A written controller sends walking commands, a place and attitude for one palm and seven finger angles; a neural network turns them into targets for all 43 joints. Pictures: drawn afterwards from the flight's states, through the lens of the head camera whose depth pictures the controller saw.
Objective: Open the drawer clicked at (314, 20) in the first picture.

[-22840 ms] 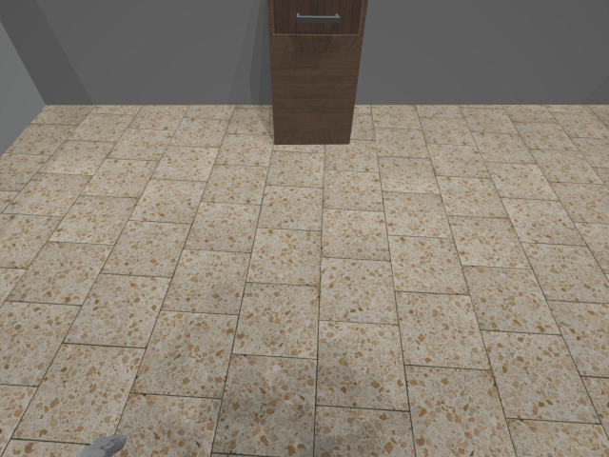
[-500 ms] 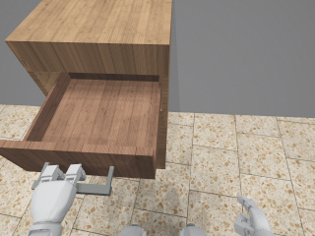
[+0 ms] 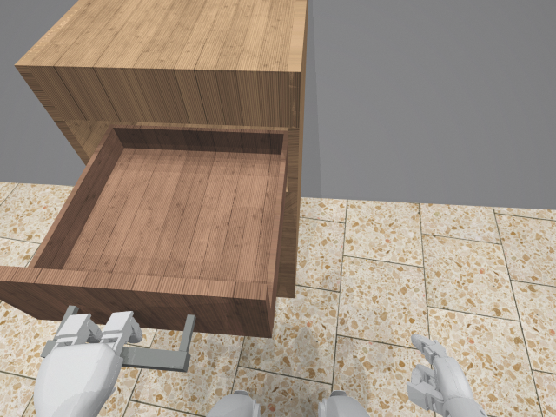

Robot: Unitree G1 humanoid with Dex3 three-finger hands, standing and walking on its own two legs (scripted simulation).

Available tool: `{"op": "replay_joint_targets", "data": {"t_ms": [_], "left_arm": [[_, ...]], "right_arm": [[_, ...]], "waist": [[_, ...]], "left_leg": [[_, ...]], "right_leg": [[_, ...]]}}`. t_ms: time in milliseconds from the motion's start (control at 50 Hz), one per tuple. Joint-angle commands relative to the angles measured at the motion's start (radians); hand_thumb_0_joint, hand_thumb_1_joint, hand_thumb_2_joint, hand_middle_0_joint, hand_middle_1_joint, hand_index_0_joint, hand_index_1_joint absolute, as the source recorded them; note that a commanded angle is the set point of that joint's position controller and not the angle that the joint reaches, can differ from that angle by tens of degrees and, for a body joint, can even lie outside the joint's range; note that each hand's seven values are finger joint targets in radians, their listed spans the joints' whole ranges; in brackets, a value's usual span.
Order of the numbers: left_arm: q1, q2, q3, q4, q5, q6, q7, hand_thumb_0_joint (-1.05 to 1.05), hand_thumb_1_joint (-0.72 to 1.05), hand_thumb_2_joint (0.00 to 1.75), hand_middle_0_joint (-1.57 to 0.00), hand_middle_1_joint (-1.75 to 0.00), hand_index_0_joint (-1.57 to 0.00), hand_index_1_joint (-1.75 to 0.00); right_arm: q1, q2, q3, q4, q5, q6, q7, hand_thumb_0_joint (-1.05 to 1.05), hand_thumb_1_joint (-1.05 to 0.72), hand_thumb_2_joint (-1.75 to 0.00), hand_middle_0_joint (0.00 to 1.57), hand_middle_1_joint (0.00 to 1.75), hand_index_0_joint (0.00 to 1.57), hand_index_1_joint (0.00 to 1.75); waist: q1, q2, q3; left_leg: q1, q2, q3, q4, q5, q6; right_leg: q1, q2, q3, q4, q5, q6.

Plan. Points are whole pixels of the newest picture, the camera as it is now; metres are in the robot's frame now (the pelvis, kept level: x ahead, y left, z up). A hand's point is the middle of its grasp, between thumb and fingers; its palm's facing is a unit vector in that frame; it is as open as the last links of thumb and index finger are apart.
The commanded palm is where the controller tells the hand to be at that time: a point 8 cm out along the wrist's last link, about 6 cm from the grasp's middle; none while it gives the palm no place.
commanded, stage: pull the drawer open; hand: left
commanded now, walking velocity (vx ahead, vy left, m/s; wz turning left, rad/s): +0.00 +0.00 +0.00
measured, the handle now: (123, 337) +0.22 +0.23 +0.00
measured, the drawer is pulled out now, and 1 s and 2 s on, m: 0.30 0.30 0.30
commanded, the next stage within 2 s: open the thumb to release the handle in 0.66 s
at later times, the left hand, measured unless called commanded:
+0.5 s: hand (100, 391) +0.16 +0.25 -0.01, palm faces -0.08 -0.07 -0.99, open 5.7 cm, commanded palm +0.11 +0.25 +0.03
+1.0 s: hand (94, 386) +0.16 +0.26 -0.01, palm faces -0.04 -0.04 -1.00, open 6.8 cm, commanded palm +0.13 +0.26 +0.03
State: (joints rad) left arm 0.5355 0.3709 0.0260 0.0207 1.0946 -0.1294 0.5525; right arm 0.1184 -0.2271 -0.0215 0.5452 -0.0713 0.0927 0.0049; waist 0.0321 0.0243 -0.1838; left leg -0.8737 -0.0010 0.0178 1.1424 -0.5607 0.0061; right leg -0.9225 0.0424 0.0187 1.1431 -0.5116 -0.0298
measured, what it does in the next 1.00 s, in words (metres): stands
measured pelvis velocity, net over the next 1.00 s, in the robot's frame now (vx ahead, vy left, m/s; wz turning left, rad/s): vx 0.00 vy -0.01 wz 0.02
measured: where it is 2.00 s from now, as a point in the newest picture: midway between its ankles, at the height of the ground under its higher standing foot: outside the picture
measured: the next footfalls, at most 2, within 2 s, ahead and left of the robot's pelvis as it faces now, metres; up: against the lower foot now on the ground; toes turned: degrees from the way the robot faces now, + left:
none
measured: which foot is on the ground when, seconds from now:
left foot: down 0.00-1.00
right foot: down 0.00-1.00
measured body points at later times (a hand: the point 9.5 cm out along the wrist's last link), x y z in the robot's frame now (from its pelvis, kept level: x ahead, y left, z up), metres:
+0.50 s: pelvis +0.01 +0.00 -0.01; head +0.09 -0.02 +0.43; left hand +0.16 +0.25 +0.04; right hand +0.22 -0.22 -0.12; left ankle +0.00 +0.12 -0.65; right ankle +0.02 -0.10 -0.65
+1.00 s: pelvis +0.00 -0.01 -0.01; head +0.08 -0.03 +0.43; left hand +0.16 +0.26 +0.04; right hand +0.21 -0.23 -0.12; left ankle +0.00 +0.12 -0.65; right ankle +0.02 -0.10 -0.65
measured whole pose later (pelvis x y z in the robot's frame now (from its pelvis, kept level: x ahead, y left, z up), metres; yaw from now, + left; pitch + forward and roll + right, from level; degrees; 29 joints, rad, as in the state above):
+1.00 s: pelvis +0.00 -0.01 -0.01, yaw +1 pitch +19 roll +1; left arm 0.56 0.39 0.07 -0.02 1.07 -0.17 0.56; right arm 0.11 -0.23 -0.04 0.54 -0.07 0.11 0.00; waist 0.05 0.04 -0.19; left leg -0.95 -0.01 0.00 1.20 -0.58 0.00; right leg -0.99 0.04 0.00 1.20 -0.53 -0.04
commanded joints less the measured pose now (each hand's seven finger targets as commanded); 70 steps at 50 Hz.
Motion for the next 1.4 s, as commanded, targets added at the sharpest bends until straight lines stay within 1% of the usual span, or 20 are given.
{"op": "replay_joint_targets", "data": {"t_ms": [0,60,100,180,260,340,460,700,720,740,760,780,860,920,1000,1140,1220,1320,1340,1380], "left_arm": [[0.2,0.151,0.128,-0.2,-0.018,-0.025,0.062,0.0,0.9,0.9,-0.4,-1.35,-0.4,-1.35],[0.308,0.145,0.133,-0.221,-0.028,-0.031,0.056,0.0,0.9,0.9,-0.4,-1.35,-0.4,-1.35],[0.315,0.139,0.119,-0.261,-0.038,-0.031,0.049,0.0,0.9,0.9,-0.4,-1.35,-0.4,-1.35],[0.381,0.133,0.144,-0.228,-0.044,-0.038,0.047,0.0,0.9,0.9,-0.4,-1.35,-0.4,-1.35],[0.368,0.16,0.18,-0.231,-0.043,-0.059,0.051,0.0,0.9,0.9,-0.4,-1.35,-0.4,-1.35],[0.363,0.153,0.18,-0.25,-0.034,-0.069,0.056,0.0,0.9,0.9,-0.4,-1.35,-0.4,-1.35],[0.354,0.173,0.206,-0.246,-0.036,-0.07,0.064,0.0,0.9,0.9,-0.4,-1.35,-0.4,-1.35],[0.324,0.166,0.197,-0.228,-0.039,-0.061,0.063,0.0,0.9,0.9,-0.4,-1.35,-0.4,-1.35],[0.324,0.157,0.185,-0.231,-0.044,-0.059,0.061,0.0,0.9,0.9,-0.4,-1.35,-0.4,-1.35],[0.084,0.213,0.215,-0.22,-0.024,-0.055,0.075,0.0,0.9,0.9,-0.4,-1.35,-0.4,-1.35],[0.062,0.216,0.231,-0.228,-0.021,-0.066,0.084,0.0,0.83,0.87,-0.4,-1.34,-0.4,-1.34],[0.15,0.193,0.228,-0.158,-0.018,-0.066,0.085,0.0,0.76,0.84,-0.39,-1.34,-0.39,-1.34],[0.156,0.188,0.206,-0.195,-0.046,-0.054,0.076,0.0,0.48,0.72,-0.37,-1.3,-0.37,-1.3],[0.133,0.171,0.17,-0.192,-0.053,-0.034,0.062,0.0,0.27,0.63,-0.35,-1.28,-0.35,-1.28],[0.136,0.192,0.181,-0.167,-0.051,-0.025,0.052,0.0,-0.01,0.51,-0.33,-1.25,-0.33,-1.25],[0.123,0.201,0.189,-0.143,-0.048,-0.04,0.046,0.0,-0.5,0.3,-0.3,-1.2,-0.3,-1.2],[0.119,0.174,0.158,-0.153,-0.042,-0.052,0.046,0.0,-0.5,0.3,-0.3,-1.2,-0.3,-1.2],[0.109,0.178,0.163,-0.166,-0.036,-0.052,0.054,0.0,-0.5,0.3,-0.3,-1.2,-0.3,-1.2],[0.15,0.137,0.12,-0.173,-0.042,-0.045,0.049,0.0,-0.5,0.3,-0.3,-1.2,-0.3,-1.2],[0.137,0.136,0.111,-0.186,-0.046,-0.039,0.045,0.0,-0.5,0.3,-0.3,-1.2,-0.3,-1.2]], "right_arm": [[-0.093,-0.105,-0.038,-0.167,-0.002,-0.049,0.005,0.0,-0.9,-0.9,0.2,0.3,0.2,0.3],[-0.091,-0.097,-0.037,-0.177,-0.001,-0.048,0.016,0.0,-0.9,-0.9,0.2,0.3,0.2,0.3],[-0.089,-0.101,-0.04,-0.182,-0.003,-0.043,0.021,0.0,-0.9,-0.9,0.2,0.3,0.2,0.3],[-0.096,-0.089,-0.039,-0.185,0.002,-0.039,0.018,0.0,-0.9,-0.9,0.2,0.3,0.2,0.3],[-0.097,-0.09,-0.037,-0.184,-0.004,-0.037,0.018,0.0,-0.9,-0.9,0.2,0.3,0.2,0.3],[-0.087,-0.089,-0.042,-0.184,-0.006,-0.035,0.02,0.0,-0.9,-0.9,0.2,0.3,0.2,0.3],[-0.08,-0.088,-0.04,-0.181,-0.008,-0.029,0.017,0.0,-0.9,-0.9,0.2,0.3,0.2,0.3],[-0.076,-0.088,-0.042,-0.181,-0.005,-0.023,0.009,0.0,-0.9,-0.9,0.2,0.3,0.2,0.3],[-0.073,-0.089,-0.044,-0.181,-0.004,-0.025,0.008,0.0,-0.9,-0.9,0.2,0.3,0.2,0.3],[-0.07,-0.109,-0.045,-0.16,-0.006,-0.02,-0.002,0.0,-0.9,-0.9,0.2,0.3,0.2,0.3],[-0.072,-0.107,-0.046,-0.155,-0.013,-0.025,-0.006,0.0,-0.9,-0.9,0.2,0.3,0.2,0.3],[-0.065,-0.095,-0.048,-0.155,-0.008,-0.033,-0.01,0.0,-0.9,-0.9,0.2,0.3,0.2,0.3],[-0.066,-0.104,-0.048,-0.163,-0.005,-0.035,-0.006,0.0,-0.9,-0.9,0.2,0.3,0.2,0.3],[-0.065,-0.11,-0.052,-0.163,0.003,-0.034,-0.012,0.0,-0.9,-0.9,0.2,0.3,0.2,0.3],[-0.076,-0.107,-0.045,-0.159,0.008,-0.033,-0.017,0.0,-0.9,-0.9,0.2,0.3,0.2,0.3],[-0.079,-0.109,-0.044,-0.156,0.009,-0.043,-0.018,0.0,-0.9,-0.9,0.2,0.3,0.2,0.3],[-0.076,-0.109,-0.047,-0.159,0.007,-0.049,-0.011,0.0,-0.9,-0.9,0.2,0.3,0.2,0.3],[-0.068,-0.114,-0.052,-0.158,0.002,-0.055,-0.005,0.0,-0.9,-0.9,0.2,0.3,0.2,0.3],[-0.068,-0.114,-0.05,-0.168,-0.002,-0.06,0.0,0.0,-0.9,-0.9,0.2,0.3,0.2,0.3],[-0.063,-0.115,-0.054,-0.168,0.001,-0.06,0.001,0.0,-0.9,-0.9,0.2,0.3,0.2,0.3]], "waist": [[0.062,0.014,-0.194],[0.08,0.026,-0.222],[0.071,0.016,-0.231],[0.075,-0.009,-0.179],[0.077,-0.034,-0.192],[0.073,0.009,-0.226],[0.074,-0.008,-0.252],[0.065,-0.015,-0.239],[0.059,-0.006,-0.237],[0.001,-0.031,-0.204],[0.023,-0.01,-0.229],[0.033,-0.008,-0.201],[0.036,-0.011,-0.272],[0.023,-0.01,-0.233],[0.03,-0.049,-0.207],[0.027,-0.029,-0.165],[0.026,0.013,-0.157],[0.025,0.016,-0.187],[0.025,0.021,-0.205],[0.021,0.002,-0.203]], "left_leg": [[0.162,-0.041,-0.012,-0.13,0.314,0.013],[0.182,-0.038,-0.011,-0.127,0.388,0.007],[0.184,-0.035,-0.014,-0.117,0.416,0.007],[0.136,-0.032,-0.011,-0.12,0.381,0.014],[0.122,-0.041,-0.009,-0.103,0.362,0.013],[0.14,-0.031,-0.014,-0.092,0.419,0.013],[0.138,-0.036,-0.012,-0.076,0.419,0.008],[0.133,-0.039,-0.007,-0.082,0.388,0.013],[0.127,-0.037,-0.004,-0.084,0.377,0.017],[0.098,-0.031,-0.018,-0.059,0.332,0.019],[0.098,-0.036,-0.014,-0.057,0.302,0.017],[0.091,-0.034,-0.013,-0.065,0.296,0.02],[0.131,-0.041,-0.005,-0.074,0.325,0.018],[0.118,-0.039,-0.004,-0.091,0.284,0.025],[0.097,-0.041,-0.001,-0.109,0.252,0.026],[0.09,-0.037,-0.003,-0.125,0.211,0.03],[0.104,-0.037,-0.003,-0.121,0.203,0.028],[0.125,-0.032,-0.007,-0.119,0.227,0.026],[0.138,-0.031,-0.008,-0.125,0.249,0.025],[0.137,-0.028,-0.008,-0.123,0.252,0.025]], "right_leg": [[0.116,0.006,0.017,-0.159,0.266,-0.042],[0.132,0.008,0.017,-0.142,0.312,-0.045],[0.127,0.007,0.019,-0.138,0.337,-0.043],[0.146,0.005,0.001,-0.139,0.346,-0.041],[0.118,0.003,0.036,-0.133,0.342,-0.042],[0.107,0.005,0.005,-0.113,0.359,-0.042],[0.095,0.007,0.016,-0.101,0.367,-0.039],[0.111,0.006,0.011,-0.119,0.373,-0.036],[0.13,0.001,0.0,-0.125,0.383,-0.034],[0.059,-0.004,0.002,-0.118,0.356,-0.028],[0.056,-0.006,0.009,-0.116,0.318,-0.025],[0.075,-0.001,-0.016,-0.118,0.311,-0.028],[0.109,-0.005,0.01,-0.131,0.339,-0.029],[0.13,-0.007,-0.001,-0.159,0.314,-0.025],[0.149,-0.008,0.016,-0.182,0.289,-0.024],[0.14,-0.008,0.013,-0.202,0.227,-0.03],[0.105,-0.006,0.007,-0.196,0.197,-0.033],[0.087,-0.002,-0.008,-0.178,0.207,-0.034],[0.098,-0.003,-0.014,-0.176,0.224,-0.036],[0.103,-0.005,-0.018,-0.176,0.235,-0.033]]}}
